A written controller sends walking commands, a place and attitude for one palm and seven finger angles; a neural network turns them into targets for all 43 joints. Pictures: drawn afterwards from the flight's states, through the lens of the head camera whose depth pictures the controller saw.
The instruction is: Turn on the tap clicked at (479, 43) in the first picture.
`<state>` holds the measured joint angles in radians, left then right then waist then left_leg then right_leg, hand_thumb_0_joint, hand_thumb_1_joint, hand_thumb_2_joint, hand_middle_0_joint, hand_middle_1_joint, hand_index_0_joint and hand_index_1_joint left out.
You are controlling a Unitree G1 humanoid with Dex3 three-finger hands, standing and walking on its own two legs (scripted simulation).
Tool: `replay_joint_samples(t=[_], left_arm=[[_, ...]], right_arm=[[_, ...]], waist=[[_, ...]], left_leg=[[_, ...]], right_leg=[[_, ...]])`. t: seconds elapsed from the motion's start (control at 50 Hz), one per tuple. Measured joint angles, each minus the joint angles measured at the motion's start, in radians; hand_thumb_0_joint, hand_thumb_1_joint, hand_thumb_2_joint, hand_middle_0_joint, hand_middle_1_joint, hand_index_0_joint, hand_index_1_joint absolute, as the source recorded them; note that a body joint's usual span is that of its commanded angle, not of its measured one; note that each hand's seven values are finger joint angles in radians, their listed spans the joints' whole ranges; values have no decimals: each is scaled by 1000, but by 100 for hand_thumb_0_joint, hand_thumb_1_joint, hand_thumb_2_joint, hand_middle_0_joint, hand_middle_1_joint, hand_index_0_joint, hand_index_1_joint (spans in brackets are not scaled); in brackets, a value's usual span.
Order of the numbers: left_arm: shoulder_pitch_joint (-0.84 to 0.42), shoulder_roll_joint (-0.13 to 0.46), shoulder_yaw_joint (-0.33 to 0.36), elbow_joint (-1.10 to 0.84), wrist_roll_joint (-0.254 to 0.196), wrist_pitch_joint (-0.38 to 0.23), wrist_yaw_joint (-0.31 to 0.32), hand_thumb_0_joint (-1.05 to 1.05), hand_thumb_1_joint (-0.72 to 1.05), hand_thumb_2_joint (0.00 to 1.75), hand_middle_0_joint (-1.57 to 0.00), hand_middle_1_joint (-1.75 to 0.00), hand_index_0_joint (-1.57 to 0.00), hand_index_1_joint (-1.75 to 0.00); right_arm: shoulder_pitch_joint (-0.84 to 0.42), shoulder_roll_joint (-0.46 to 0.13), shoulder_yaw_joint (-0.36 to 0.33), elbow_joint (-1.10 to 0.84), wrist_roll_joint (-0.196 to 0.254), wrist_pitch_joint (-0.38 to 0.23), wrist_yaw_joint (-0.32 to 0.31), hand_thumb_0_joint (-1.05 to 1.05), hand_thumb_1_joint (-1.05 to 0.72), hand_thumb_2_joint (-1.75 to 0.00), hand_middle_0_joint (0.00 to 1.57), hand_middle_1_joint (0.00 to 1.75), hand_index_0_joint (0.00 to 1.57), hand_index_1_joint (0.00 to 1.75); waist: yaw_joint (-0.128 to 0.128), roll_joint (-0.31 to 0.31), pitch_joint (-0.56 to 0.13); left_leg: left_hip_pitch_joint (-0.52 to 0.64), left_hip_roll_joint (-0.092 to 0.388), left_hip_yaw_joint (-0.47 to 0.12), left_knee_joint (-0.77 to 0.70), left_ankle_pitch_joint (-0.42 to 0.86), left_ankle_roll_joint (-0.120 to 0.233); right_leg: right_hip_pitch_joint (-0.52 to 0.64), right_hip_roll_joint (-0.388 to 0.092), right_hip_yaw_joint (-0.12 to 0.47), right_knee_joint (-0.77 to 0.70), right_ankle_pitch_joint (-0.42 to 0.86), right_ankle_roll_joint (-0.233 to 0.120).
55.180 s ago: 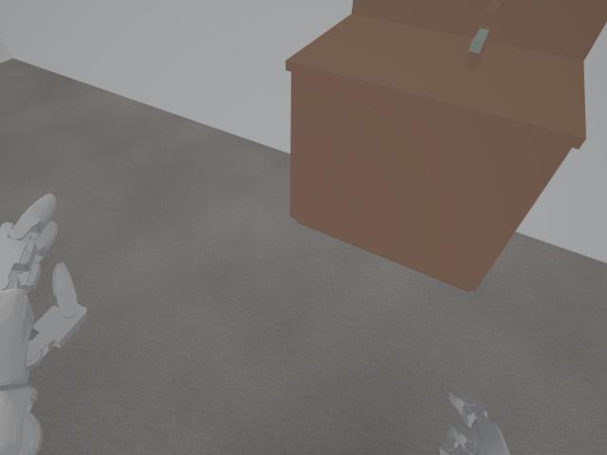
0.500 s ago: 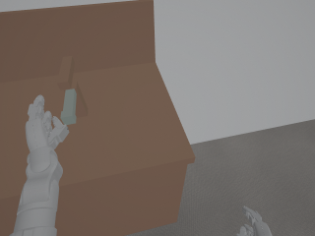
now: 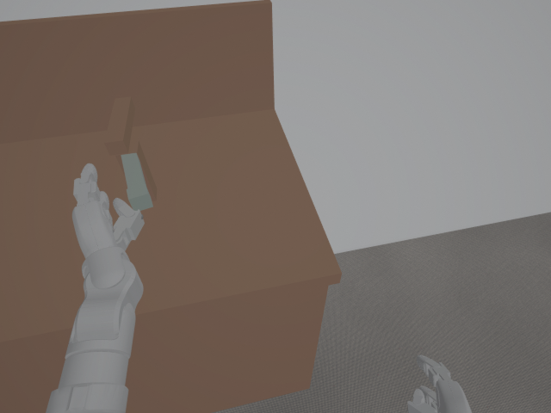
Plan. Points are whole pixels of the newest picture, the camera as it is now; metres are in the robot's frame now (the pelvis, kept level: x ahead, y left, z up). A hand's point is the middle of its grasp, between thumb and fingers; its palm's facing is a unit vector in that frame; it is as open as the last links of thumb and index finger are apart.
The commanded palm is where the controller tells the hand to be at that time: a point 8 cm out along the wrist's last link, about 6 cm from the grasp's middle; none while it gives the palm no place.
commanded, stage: push the lever round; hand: left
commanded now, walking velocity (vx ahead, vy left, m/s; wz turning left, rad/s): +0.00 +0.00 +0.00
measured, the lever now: (139, 198) +0.38 +0.24 +0.13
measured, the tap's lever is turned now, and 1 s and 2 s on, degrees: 12 42 68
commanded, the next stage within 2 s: none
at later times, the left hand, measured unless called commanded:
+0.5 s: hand (167, 207) +0.37 +0.20 +0.12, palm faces +0.64 -0.77 -0.06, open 7.6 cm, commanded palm +0.32 +0.22 +0.12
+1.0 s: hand (189, 195) +0.39 +0.17 +0.12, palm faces +0.70 -0.71 -0.07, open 7.5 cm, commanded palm +0.34 +0.19 +0.12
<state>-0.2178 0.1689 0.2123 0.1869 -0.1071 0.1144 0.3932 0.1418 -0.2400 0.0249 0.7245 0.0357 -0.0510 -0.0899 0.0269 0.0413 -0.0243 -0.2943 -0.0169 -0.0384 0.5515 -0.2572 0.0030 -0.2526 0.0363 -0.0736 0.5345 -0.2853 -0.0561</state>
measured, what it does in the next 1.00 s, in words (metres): stands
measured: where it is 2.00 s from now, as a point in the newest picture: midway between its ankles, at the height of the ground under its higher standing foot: outside the picture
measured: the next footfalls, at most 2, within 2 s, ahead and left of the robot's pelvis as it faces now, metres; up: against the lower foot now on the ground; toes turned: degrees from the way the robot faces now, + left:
none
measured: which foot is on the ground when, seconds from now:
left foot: down 0.00-1.00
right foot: down 0.00-1.00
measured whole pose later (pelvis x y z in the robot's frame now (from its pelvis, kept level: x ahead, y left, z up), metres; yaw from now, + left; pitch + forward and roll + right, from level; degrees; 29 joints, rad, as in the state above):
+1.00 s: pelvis +0.01 -0.01 +0.00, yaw +1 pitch +1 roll +0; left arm -0.44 -0.02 0.12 0.33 0.01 0.21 0.77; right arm 0.10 -0.20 -0.01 0.78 -0.02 0.05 -0.03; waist 0.02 0.04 -0.04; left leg -0.31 -0.01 -0.05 0.55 -0.26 -0.01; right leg -0.26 0.04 -0.08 0.53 -0.30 -0.06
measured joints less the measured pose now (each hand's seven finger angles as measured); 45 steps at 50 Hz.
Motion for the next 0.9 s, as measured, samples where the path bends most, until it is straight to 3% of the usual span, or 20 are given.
replay_joint_samples(t=[0.32, 0.9], left_arm=[[-51, -77, -64, 9, 51, 45, 151, 1, 94, 93, -15, -15, -15, -15], [-180, -176, -86, 110, 108, 89, 348, 0, 95, 92, -15, -15, -15, -15]], right_arm=[[-16, 18, -10, 10, -18, 46, 16, 1, -90, -89, 20, 30, 20, 30], [-39, 36, -36, 43, -50, 101, 54, 1, -90, -89, 20, 30, 20, 30]], waist=[[-5, -3, -5], [-10, -4, -16]], left_leg=[[9, -3, 3, -8, 1, 1], [-4, 2, -7, -6, -5, -7]], right_leg=[[7, -3, 3, -6, 0, 2], [-1, 2, -6, -9, -7, -5]])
